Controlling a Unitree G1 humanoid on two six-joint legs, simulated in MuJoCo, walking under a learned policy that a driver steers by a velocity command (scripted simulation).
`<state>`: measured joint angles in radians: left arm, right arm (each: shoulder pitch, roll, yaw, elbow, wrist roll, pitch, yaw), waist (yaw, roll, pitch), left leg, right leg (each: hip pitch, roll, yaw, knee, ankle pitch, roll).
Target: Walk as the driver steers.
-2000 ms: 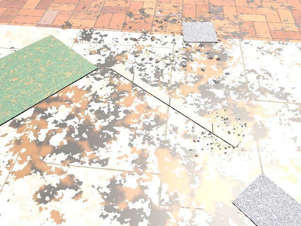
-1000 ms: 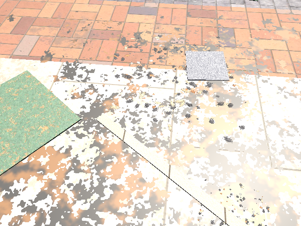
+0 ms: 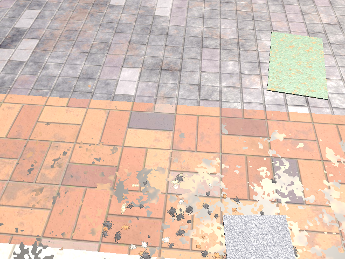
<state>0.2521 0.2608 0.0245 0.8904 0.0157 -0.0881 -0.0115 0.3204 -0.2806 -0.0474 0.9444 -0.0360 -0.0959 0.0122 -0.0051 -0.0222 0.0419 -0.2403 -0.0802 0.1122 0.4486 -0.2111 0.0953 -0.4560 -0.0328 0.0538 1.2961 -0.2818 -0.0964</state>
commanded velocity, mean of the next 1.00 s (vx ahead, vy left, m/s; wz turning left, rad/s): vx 0.19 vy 0.00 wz -0.80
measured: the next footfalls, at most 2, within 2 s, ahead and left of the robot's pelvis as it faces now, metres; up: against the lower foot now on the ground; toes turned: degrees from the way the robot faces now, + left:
right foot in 0.24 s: +0.41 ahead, -0.07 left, +0.00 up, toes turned -9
left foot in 0.84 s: +0.49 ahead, +0.06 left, +0.00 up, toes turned -51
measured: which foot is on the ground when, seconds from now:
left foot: down 0.00-0.24, up 0.26-0.82, down 0.84-1.00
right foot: up 0.00-0.22, down 0.24-0.84, up 0.86-1.00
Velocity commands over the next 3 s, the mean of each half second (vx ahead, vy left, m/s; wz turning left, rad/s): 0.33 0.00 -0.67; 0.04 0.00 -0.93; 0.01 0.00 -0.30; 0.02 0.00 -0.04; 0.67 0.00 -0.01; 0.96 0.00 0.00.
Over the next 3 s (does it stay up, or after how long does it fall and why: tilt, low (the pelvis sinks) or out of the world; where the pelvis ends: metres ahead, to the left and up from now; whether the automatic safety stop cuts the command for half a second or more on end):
stays up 0.71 -0.41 0.00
